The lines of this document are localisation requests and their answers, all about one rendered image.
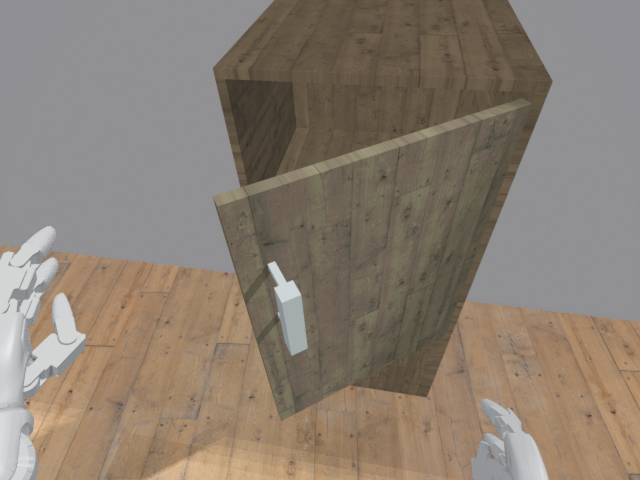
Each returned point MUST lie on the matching robot left forearm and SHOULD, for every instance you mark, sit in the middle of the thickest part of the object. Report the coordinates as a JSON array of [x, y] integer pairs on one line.
[[18, 459]]

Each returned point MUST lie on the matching left robot hand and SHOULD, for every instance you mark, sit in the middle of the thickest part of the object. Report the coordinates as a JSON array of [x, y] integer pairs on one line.
[[23, 281]]

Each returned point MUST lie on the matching handle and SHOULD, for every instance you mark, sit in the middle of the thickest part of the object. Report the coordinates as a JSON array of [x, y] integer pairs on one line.
[[290, 307]]

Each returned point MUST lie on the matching cupboard door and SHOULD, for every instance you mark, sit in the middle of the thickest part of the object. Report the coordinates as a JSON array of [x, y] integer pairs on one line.
[[379, 243]]

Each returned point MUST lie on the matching right robot hand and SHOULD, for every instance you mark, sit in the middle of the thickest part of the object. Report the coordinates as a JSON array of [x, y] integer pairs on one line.
[[518, 456]]

